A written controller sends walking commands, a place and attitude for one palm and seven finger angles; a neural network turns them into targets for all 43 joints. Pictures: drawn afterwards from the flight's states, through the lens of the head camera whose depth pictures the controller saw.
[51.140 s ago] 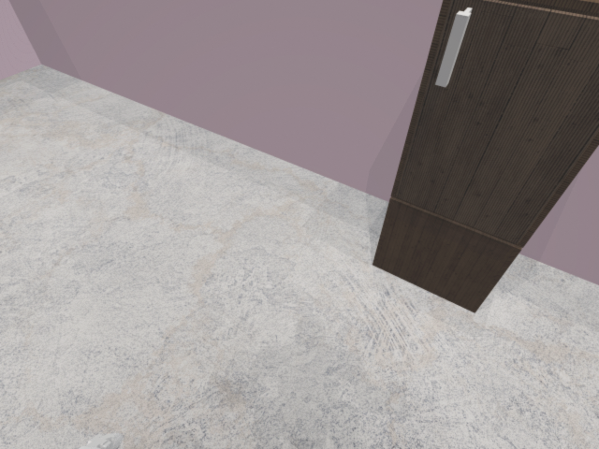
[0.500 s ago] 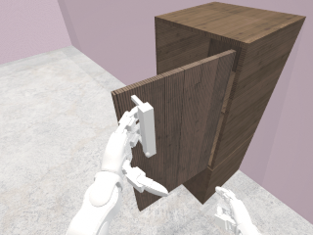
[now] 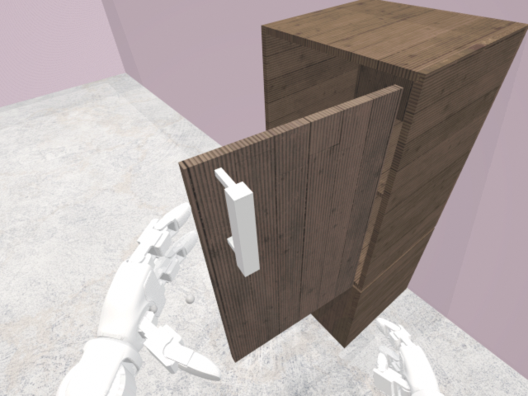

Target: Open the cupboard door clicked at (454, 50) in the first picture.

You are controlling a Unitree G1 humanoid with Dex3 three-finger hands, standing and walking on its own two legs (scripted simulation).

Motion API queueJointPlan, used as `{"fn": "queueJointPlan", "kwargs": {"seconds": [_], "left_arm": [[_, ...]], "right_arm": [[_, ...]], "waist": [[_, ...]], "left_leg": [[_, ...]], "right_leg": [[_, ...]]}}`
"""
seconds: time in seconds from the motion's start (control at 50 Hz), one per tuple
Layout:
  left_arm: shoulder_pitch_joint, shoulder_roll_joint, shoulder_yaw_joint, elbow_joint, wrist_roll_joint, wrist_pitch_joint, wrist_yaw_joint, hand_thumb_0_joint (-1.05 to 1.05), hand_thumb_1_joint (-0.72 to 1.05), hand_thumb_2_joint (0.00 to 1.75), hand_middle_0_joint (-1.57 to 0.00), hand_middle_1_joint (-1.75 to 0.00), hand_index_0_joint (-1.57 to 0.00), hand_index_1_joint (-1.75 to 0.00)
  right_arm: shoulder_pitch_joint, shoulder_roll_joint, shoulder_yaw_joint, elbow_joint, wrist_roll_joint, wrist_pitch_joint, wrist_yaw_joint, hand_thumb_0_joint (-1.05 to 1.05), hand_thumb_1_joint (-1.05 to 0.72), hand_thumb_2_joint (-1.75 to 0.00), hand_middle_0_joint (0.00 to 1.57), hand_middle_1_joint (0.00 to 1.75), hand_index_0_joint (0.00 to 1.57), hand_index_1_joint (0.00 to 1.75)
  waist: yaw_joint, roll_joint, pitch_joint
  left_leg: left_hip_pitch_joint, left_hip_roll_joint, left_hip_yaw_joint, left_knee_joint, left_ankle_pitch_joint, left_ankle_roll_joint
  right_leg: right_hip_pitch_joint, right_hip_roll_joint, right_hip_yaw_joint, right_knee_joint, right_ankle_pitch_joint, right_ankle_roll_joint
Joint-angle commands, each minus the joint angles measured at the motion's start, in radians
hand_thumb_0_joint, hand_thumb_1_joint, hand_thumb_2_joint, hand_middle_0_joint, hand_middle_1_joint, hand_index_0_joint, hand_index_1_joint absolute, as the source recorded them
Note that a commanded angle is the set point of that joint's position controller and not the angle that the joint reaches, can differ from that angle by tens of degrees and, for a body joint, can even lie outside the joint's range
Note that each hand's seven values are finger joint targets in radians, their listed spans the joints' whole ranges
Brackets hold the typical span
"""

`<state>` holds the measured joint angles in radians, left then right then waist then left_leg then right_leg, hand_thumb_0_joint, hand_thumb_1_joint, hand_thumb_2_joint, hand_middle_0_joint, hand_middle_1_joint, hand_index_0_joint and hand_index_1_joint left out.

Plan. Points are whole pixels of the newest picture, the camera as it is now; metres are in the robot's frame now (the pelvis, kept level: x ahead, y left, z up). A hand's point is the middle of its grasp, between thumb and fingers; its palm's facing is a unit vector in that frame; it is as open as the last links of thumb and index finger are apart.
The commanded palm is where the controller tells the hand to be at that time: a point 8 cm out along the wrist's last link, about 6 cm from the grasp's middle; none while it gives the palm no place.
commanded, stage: slide the hand sideways off the handle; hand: left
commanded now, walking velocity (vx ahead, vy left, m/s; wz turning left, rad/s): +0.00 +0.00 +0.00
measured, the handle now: (235, 223) +0.30 +0.07 +0.16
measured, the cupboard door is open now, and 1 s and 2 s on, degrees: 84 84 84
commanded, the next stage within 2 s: draw the hand back to the body in 0.20 s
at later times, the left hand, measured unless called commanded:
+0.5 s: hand (149, 313) +0.16 +0.15 +0.16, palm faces -0.01 -0.99 -0.11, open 16.3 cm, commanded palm +0.12 +0.20 +0.17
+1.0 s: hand (99, 308) +0.17 +0.21 +0.16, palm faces +0.27 -0.91 -0.31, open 14.9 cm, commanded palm +0.12 +0.25 +0.17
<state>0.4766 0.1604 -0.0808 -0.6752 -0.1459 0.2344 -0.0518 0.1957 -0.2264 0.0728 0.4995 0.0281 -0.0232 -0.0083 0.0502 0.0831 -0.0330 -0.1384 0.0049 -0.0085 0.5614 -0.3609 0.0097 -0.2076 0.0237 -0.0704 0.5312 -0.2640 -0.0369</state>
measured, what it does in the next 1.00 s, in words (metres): stands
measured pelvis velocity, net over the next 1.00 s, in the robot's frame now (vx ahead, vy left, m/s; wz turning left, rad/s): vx -0.01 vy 0.01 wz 0.00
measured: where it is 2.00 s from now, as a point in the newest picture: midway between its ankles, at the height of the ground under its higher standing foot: outside the picture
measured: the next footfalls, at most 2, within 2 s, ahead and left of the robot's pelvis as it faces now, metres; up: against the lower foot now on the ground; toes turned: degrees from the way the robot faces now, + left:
none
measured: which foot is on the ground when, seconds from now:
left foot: down 0.00-1.00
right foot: down 0.00-1.00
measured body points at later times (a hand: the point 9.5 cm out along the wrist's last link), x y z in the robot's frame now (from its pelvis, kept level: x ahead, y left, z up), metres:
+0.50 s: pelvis -0.01 +0.01 +0.00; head -0.04 -0.02 +0.44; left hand +0.16 +0.20 +0.17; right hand +0.20 -0.19 -0.06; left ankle -0.03 +0.11 -0.73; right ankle +0.02 -0.10 -0.73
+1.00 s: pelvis -0.01 +0.01 +0.00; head -0.03 -0.01 +0.45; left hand +0.15 +0.25 +0.17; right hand +0.19 -0.20 -0.06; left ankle -0.03 +0.11 -0.73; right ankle +0.02 -0.10 -0.73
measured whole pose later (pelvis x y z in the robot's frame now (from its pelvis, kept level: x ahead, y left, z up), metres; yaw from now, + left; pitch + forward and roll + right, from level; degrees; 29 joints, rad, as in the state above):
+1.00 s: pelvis -0.01 +0.01 +0.00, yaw +0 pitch -4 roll -1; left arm 0.56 0.28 0.16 -0.59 -0.07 -0.03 0.06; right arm 0.22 -0.23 0.05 0.57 0.00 -0.20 -0.06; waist 0.07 0.07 0.01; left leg -0.14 0.00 0.00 0.54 -0.34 0.02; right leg -0.20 0.02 -0.07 0.48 -0.22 -0.03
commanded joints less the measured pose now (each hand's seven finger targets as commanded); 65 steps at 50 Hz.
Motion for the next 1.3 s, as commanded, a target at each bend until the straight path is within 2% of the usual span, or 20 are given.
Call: {"fn": "queueJointPlan", "kwargs": {"seconds": [0.0, 0.08, 0.2, 0.28, 0.34, 0.46, 0.58, 0.64, 0.68, 0.78, 0.8, 0.82, 0.84, 0.86, 0.88, 0.94, 1.04, 1.14, 1.22, 1.28], "left_arm": [[-0.030, 0.066, 0.093, -0.255, -0.032, -0.101, -0.031, 0.00, -0.50, 0.30, -0.15, -0.30, -0.15, -0.30], [0.061, 0.072, 0.109, -0.285, -0.049, -0.125, -0.061, 0.00, -0.50, 0.30, -0.15, -0.30, -0.15, -0.30], [0.028, 0.070, 0.107, -0.284, -0.067, -0.158, -0.081, 0.00, -0.50, 0.30, -0.15, -0.30, -0.15, -0.30], [0.016, 0.066, 0.095, -0.272, -0.055, -0.172, -0.074, 0.00, -0.50, 0.30, -0.15, -0.30, -0.15, -0.30], [0.012, 0.130, 0.168, -0.242, -0.048, -0.167, -0.065, 0.00, -0.50, 0.30, -0.15, -0.30, -0.15, -0.30], [-0.035, 0.146, 0.237, -0.182, -0.093, -0.139, -0.086, 0.00, -0.50, 0.30, -0.15, -0.30, -0.15, -0.30], [-0.098, 0.151, 0.240, -0.183, -0.130, -0.130, -0.131, 0.00, -0.50, 0.30, -0.15, -0.30, -0.15, -0.30], [-0.082, 0.205, 0.300, -0.157, -0.129, -0.125, -0.136, 0.00, -0.50, 0.30, -0.15, -0.30, -0.15, -0.30], [-0.101, 0.201, 0.308, -0.143, -0.128, -0.117, -0.140, 0.00, -0.50, 0.30, -0.15, -0.30, -0.15, -0.30], [-0.111, 0.222, 0.363, -0.116, -0.158, -0.110, -0.153, 0.00, -0.32, 0.37, -0.16, -0.30, -0.16, -0.30], [-0.125, 0.320, 0.359, -0.235, 0.023, -0.237, -0.007, 0.00, -0.29, 0.39, -0.16, -0.30, -0.16, -0.30], [0.004, 0.240, 0.335, -0.115, 0.033, -0.261, 0.049, 0.00, -0.26, 0.40, -0.16, -0.30, -0.16, -0.30], [0.025, 0.236, 0.333, -0.108, 0.041, -0.274, 0.073, 0.00, -0.22, 0.42, -0.16, -0.30, -0.16, -0.30], [0.039, 0.207, 0.301, -0.112, 0.055, -0.292, 0.086, 0.00, -0.18, 0.43, -0.16, -0.30, -0.16, -0.30], [0.010, 0.224, 0.306, -0.134, 0.069, -0.315, 0.102, 0.00, -0.15, 0.45, -0.16, -0.30, -0.16, -0.30], [0.007, 0.269, 0.342, -0.126, 0.095, -0.357, 0.146, 0.00, -0.05, 0.50, -0.17, -0.30, -0.17, -0.30], [-0.018, 0.293, 0.376, -0.079, 0.111, -0.391, 0.181, 0.00, 0.13, 0.57, -0.17, -0.30, -0.17, -0.30], [-0.032, 0.298, 0.400, -0.049, 0.117, -0.409, 0.192, 0.00, 0.31, 0.64, -0.18, -0.30, -0.18, -0.30], [-0.003, 0.301, 0.436, -0.004, 0.109, -0.409, 0.190, 0.00, 0.44, 0.70, -0.18, -0.30, -0.18, -0.30], [0.002, 0.316, 0.466, 0.014, 0.104, -0.408, 0.188, 0.00, 0.55, 0.75, -0.19, -0.30, -0.19, -0.30]], "right_arm": [[-0.157, -0.071, -0.036, -0.189, 0.008, -0.096, -0.008, 0.00, -0.90, -0.90, 0.20, 0.30, 0.20, 0.30], [-0.135, -0.076, -0.038, -0.190, 0.013, -0.129, -0.005, 0.00, -0.90, -0.90, 0.20, 0.30, 0.20, 0.30], [-0.120, -0.087, -0.042, -0.180, 0.013, -0.185, -0.014, 0.00, -0.90, -0.90, 0.20, 0.30, 0.20, 0.30], [-0.116, -0.088, -0.042, -0.172, 0.014, -0.211, -0.016, 0.00, -0.90, -0.90, 0.20, 0.30, 0.20, 0.30], [-0.120, -0.089, -0.041, -0.158, 0.011, -0.211, -0.022, 0.00, -0.90, -0.90, 0.20, 0.30, 0.20, 0.30], [-0.140, -0.084, -0.030, -0.152, 0.016, -0.205, -0.039, 0.00, -0.90, -0.90, 0.20, 0.30, 0.20, 0.30], [-0.143, -0.097, -0.024, -0.144, 0.022, -0.236, -0.045, 0.00, -0.90, -0.90, 0.20, 0.30, 0.20, 0.30], [-0.142, -0.103, -0.029, -0.133, 0.023, -0.245, -0.047, 0.00, -0.90, -0.90, 0.20, 0.30, 0.20, 0.30], [-0.138, -0.100, -0.027, -0.129, 0.023, -0.240, -0.048, 0.00, -0.90, -0.90, 0.20, 0.30, 0.20, 0.30], [-0.147, -0.104, -0.028, -0.128, 0.028, -0.240, -0.054, 0.00, -0.90, -0.90, 0.20, 0.30, 0.20, 0.30], [-0.129, -0.083, -0.044, -0.138, -0.009, -0.244, -0.060, 0.00, -0.90, -0.90, 0.20, 0.30, 0.20, 0.30], [-0.118, -0.075, -0.045, -0.114, -0.021, -0.245, -0.061, 0.00, -0.90, -0.90, 0.20, 0.30, 0.20, 0.30], [-0.112, -0.085, -0.050, -0.106, -0.020, -0.240, -0.054, 0.00, -0.90, -0.90, 0.20, 0.30, 0.20, 0.30], [-0.118, -0.078, -0.049, -0.108, -0.021, -0.230, -0.050, 0.00, -0.90, -0.90, 0.20, 0.30, 0.20, 0.30], [-0.116, -0.083, -0.052, -0.106, -0.021, -0.224, -0.049, 0.00, -0.90, -0.90, 0.20, 0.30, 0.20, 0.30], [-0.113, -0.086, -0.061, -0.089, -0.027, -0.223, -0.055, 0.00, -0.90, -0.90, 0.20, 0.30, 0.20, 0.30], [-0.119, -0.088, -0.071, -0.067, -0.032, -0.212, -0.070, 0.00, -0.90, -0.90, 0.20, 0.30, 0.20, 0.30], [-0.131, -0.091, -0.075, -0.047, -0.031, -0.203, -0.074, 0.00, -0.90, -0.90, 0.20, 0.30, 0.20, 0.30], [-0.129, -0.088, -0.081, -0.035, -0.031, -0.185, -0.071, 0.00, -0.90, -0.90, 0.20, 0.30, 0.20, 0.30], [-0.133, -0.089, -0.085, -0.034, -0.031, -0.169, -0.069, 0.00, -0.90, -0.90, 0.20, 0.30, 0.20, 0.30]], "waist": [[0.011, -0.102, -0.068], [0.011, -0.070, -0.057], [-0.005, -0.109, -0.023], [-0.003, -0.066, -0.018], [0.014, -0.052, -0.037], [0.018, -0.105, -0.031], [0.011, -0.031, -0.027], [0.021, -0.046, -0.042], [0.019, -0.043, -0.025], [0.024, -0.048, -0.033], [0.032, -0.050, 0.015], [0.025, -0.079, 0.050], [0.025, -0.108, 0.059], [0.021, -0.072, 0.062], [0.017, -0.032, 0.045], [0.019, 0.009, 0.017], [0.013, -0.062, -0.001], [0.020, -0.005, -0.001], [0.026, -0.065, -0.011], [0.031, -0.065, -0.014]], "left_leg": [[-0.057, -0.003, -0.005, -0.060, 0.264, 0.029], [-0.071, -0.001, -0.003, -0.056, 0.287, 0.023], [-0.089, -0.002, -0.021, -0.043, 0.213, 0.027], [-0.098, -0.005, -0.026, -0.046, 0.184, 0.023], [-0.109, -0.007, -0.025, -0.052, 0.175, 0.018], [-0.114, -0.001, -0.031, -0.066, 0.171, 0.018], [-0.096, -0.004, -0.033, -0.077, 0.180, 0.013], [-0.096, -0.004, -0.033, -0.076, 0.191, 0.012], [-0.099, -0.004, -0.033, -0.088, 0.193, 0.008], [-0.092, -0.004, -0.033, -0.096, 0.195, 0.005], [-0.141, -0.004, -0.025, -0.106, 0.189, 0.010], [-0.147, 0.001, -0.020, -0.105, 0.167, 0.005], [-0.155, 0.003, -0.027, -0.113, 0.152, 0.002], [-0.135, 0.007, -0.020, -0.118, 0.148, 0.006], [-0.122, 0.007, -0.020, -0.125, 0.144, 0.006], [-0.084, 0.007, -0.012, -0.131, 0.151, 0.010], [-0.046, 0.009, -0.017, -0.151, 0.157, 0.018], [-0.022, 0.012, -0.016, -0.174, 0.220, 0.012], [-0.012, 0.018, -0.015, -0.181, 0.316, 0.009], [-0.003, 0.022, -0.010, -0.185, 0.368, 0.004]], "right_leg": [[0.052, -0.030, 0.037, -0.085, 0.188, 0.015], [0.044, -0.028, 0.019, -0.061, 0.225, 0.014], [-0.005, -0.027, 0.023, -0.079, 0.120, 0.021], [-0.018, -0.028, 0.016, -0.069, 0.079, 0.018], [0.005, -0.031, 0.023, -0.067, 0.061, 0.012], [0.018, -0.029, 0.023, -0.085, 0.054, 0.016], [0.017, -0.024, 0.014, -0.083, 0.080, 0.015], [0.030, -0.023, 0.018, -0.085, 0.091, 0.013], [0.029, -0.023, 0.011, -0.087, 0.090, 0.013], [0.035, -0.018, 0.008, -0.092, 0.090, 0.013], [0.054, -0.018, 0.047, -0.117, 0.094, 0.010], [0.036, -0.026, 0.054, -0.131, 0.066, 0.004], [0.034, -0.028, 0.058, -0.139, 0.044, 0.001], [0.032, -0.031, 0.063, -0.142, 0.036, 0.002], [0.043, -0.033, 0.064, -0.142, 0.031, 0.001], [0.066, -0.038, 0.074, -0.156, 0.037, 0.000], [0.085, -0.039, 0.079, -0.179, 0.025, 0.003], [0.115, -0.039, 0.073, -0.169, 0.096, 0.000], [0.150, -0.034, 0.067, -0.154, 0.190, 0.002], [0.164, -0.034, 0.069, -0.148, 0.238, 0.003]]}}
